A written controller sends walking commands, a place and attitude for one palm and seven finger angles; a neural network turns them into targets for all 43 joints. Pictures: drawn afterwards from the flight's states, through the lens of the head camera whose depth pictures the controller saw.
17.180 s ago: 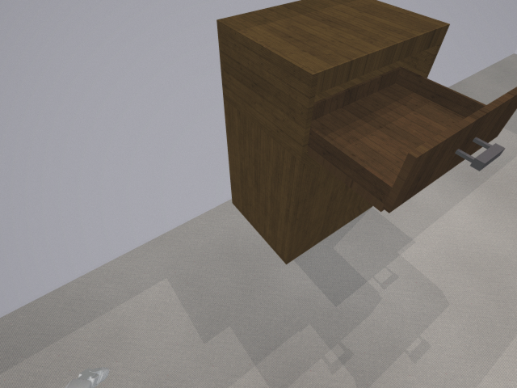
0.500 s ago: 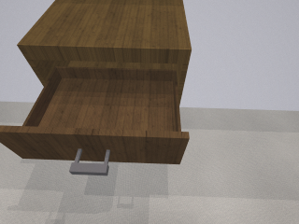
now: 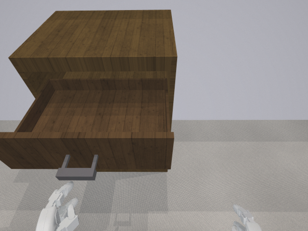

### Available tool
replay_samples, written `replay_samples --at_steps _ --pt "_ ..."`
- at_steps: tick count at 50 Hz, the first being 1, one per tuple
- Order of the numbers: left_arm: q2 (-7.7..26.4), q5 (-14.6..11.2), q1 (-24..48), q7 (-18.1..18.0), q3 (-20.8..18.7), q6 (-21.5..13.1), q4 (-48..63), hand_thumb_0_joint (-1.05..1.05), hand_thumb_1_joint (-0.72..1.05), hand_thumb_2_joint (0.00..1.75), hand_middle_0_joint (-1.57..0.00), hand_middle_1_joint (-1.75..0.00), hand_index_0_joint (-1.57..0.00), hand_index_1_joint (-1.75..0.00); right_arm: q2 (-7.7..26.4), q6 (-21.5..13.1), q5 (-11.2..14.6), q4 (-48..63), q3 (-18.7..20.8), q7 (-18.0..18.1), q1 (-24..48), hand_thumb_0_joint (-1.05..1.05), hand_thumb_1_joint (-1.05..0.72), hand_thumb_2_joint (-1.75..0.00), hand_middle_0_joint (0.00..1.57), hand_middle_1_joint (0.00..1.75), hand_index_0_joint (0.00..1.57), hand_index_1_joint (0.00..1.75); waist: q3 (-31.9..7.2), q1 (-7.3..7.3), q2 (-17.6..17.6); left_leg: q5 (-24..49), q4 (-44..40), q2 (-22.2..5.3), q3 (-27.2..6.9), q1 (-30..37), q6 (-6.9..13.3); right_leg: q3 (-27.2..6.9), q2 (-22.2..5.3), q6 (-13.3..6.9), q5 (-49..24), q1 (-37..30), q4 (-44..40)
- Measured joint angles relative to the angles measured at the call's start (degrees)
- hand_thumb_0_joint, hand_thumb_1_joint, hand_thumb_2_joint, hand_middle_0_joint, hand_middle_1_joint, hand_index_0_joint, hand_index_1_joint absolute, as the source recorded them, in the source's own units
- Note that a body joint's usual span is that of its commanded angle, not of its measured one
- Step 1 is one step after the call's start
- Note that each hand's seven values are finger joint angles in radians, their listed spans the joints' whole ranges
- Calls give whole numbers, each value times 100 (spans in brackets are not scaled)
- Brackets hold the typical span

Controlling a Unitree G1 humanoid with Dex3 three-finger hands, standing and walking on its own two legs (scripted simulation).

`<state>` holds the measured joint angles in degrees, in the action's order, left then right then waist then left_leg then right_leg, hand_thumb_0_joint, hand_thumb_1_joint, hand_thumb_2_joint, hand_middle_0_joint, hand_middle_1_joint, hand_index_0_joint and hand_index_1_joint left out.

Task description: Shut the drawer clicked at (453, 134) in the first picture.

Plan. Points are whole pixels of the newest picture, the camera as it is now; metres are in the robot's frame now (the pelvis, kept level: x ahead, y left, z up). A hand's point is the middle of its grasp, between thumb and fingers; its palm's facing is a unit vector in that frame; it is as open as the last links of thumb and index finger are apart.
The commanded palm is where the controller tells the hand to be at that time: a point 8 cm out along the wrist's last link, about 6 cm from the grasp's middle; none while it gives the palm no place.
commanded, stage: raise the hand and make a fist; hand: left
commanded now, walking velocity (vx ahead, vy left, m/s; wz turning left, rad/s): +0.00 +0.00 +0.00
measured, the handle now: (79, 166) +0.31 +0.22 -0.01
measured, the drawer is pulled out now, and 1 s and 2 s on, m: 0.29 0.29 0.29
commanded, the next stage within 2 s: bring the fist close to the handle in 1.66 s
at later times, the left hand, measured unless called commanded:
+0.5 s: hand (70, 222) +0.15 +0.19 +0.02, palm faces +0.05 -1.00 -0.05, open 4.3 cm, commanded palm +0.10 +0.25 +0.02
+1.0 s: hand out of the picture +0.12 +0.19 +0.06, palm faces -0.01 -1.00 +0.01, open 3.1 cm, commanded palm +0.07 +0.24 +0.07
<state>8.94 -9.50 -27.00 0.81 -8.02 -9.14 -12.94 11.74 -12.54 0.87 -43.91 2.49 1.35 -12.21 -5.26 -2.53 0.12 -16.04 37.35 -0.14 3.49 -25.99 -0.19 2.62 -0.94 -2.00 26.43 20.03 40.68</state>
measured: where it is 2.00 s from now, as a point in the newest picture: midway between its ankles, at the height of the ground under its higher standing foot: outside the picture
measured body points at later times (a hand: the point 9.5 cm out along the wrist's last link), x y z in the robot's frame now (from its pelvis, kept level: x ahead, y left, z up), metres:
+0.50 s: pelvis -0.05 -0.03 -0.05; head -0.04 -0.05 +0.40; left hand +0.15 +0.24 +0.03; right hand +0.11 -0.26 -0.13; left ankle +0.02 +0.13 -0.72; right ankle -0.06 -0.09 -0.72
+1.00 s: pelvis -0.04 +0.04 -0.03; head -0.03 +0.05 +0.42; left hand +0.12 +0.24 +0.06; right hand +0.19 -0.16 -0.06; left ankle +0.02 +0.13 -0.72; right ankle -0.06 -0.09 -0.72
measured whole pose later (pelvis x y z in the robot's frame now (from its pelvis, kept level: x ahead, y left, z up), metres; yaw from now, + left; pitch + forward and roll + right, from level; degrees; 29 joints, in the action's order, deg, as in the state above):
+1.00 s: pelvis -0.04 +0.04 -0.03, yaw +1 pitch +7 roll -3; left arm 9.3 -12.2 -39.5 11.1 -0.6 -18.4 20.4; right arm 11.2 -15.6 2.6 -28.7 -0.5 0.9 -9.9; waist -7.2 1.1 2.3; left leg -21.7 54.5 0.2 0.5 -39.9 2.9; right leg 4.1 -0.6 0.5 28.8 30.6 52.5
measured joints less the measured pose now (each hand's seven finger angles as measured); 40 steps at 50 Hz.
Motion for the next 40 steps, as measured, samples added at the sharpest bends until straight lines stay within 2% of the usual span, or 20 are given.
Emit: replay_samples --at_steps 3,7,10,12,13,15,18,21,23,25,27,30,36,40 --pt "39 -136 -536 575 -16 -788 354 1 91 90 -34 -45 -29 -43 78 -40 -39 459 77 -12 146 1 -90 -90 20 30 20 30 -65 143 -133 -164 560 -135 -108 -557 -93 78 127 -118 119 538 547" --pt "101 -261 -942 942 -102 -1763 904 1 91 90 -42 -53 -39 -52 308 -158 -37 780 186 62 309 1 -90 -90 20 30 20 30 -166 379 -117 -381 1283 -204 -364 -1263 -177 324 198 -232 336 1111 1174" --pt "202 -467 -676 1231 -349 -2477 973 2 91 90 -48 -59 -46 -59 423 -268 0 846 184 138 518 0 -90 -90 20 30 19 30 -230 473 8 -492 1873 -218 -563 -1872 -142 519 221 -306 501 1623 1720" --pt "291 -704 -282 1582 -465 -2778 911 2 90 90 -52 -64 -50 -63 435 -379 60 871 111 182 626 0 -90 -90 20 30 19 30 -227 510 84 -573 2246 -234 -667 -2245 -95 619 241 -344 604 1951 2074" --pt "343 -820 -57 1786 -482 -2801 867 2 90 90 -54 -66 -52 -66 417 -422 99 890 55 203 649 1 -90 -90 20 30 19 30 -207 519 111 -601 2391 -242 -704 -2378 -81 653 250 -359 642 2071 2216" --pt "466 -978 379 2182 -459 -2550 761 2 90 90 -57 -70 -57 -70 342 -445 175 935 -89 254 619 1 -90 -90 20 30 19 30 -160 509 140 -630 2563 -251 -746 -2514 -61 691 261 -388 684 2201 2400" --pt "672 -1040 828 2548 -419 -1697 574 2 90 90 -63 -77 -63 -77 180 -326 249 977 -327 332 431 1 -90 -90 20 30 20 30 -107 391 171 -618 2542 -254 -748 -2416 -31 684 270 -351 680 2122 2402" --pt "780 -1057 835 2456 -519 -883 597 2 90 90 -70 -83 -69 -83 39 -142 251 999 -459 379 118 1 -90 -90 20 30 20 30 -129 223 195 -586 2306 -256 -677 -2123 -33 589 286 -307 612 1884 2187" --pt "742 -1081 658 2216 -673 -640 733 2 90 90 -74 -87 -73 -88 -5 -68 236 962 -453 385 -98 1 -90 -90 20 30 20 30 -178 148 215 -554 2110 -260 -610 -1916 -58 488 307 -274 546 1724 2000" --pt "652 -1092 431 1963 -845 -634 897 2 90 90 -78 -92 -77 -92 -3 -31 224 889 -378 376 -281 1 -90 -90 20 30 20 30 -215 109 235 -514 1923 -262 -540 -1735 -84 387 321 -255 480 1586 1820" --pt "570 -1072 205 1812 -972 -773 1032 2 90 90 -82 -96 -81 -96 37 -24 223 794 -268 358 -418 1 -90 -90 20 30 20 30 -234 102 245 -490 1766 -254 -470 -1609 -99 304 314 -216 429 1493 1674" --pt "493 -1025 -158 1832 -985 -1019 1180 2 90 90 -87 -102 -87 -103 162 -57 238 680 -109 316 -529 1 -90 -90 20 30 20 30 -225 132 248 -455 1607 -216 -393 -1510 -97 208 279 -135 370 1422 1520" --pt "293 -1011 -786 2069 -504 -1277 1504 2 91 90 -99 -115 -99 -116 374 -347 266 686 90 310 -468 1 -90 -90 20 30 20 30 -95 219 227 -442 1503 -133 -321 -1454 -27 140 195 -38 279 1315 1301" --pt "182 -850 -1073 1774 -126 -1500 2058 2 90 90 -107 -124 -107 -125 321 -551 217 808 113 265 -299 1 -90 -90 20 30 19 30 -81 283 142 -474 1541 -80 -312 -1450 87 137 145 38 254 1248 1230"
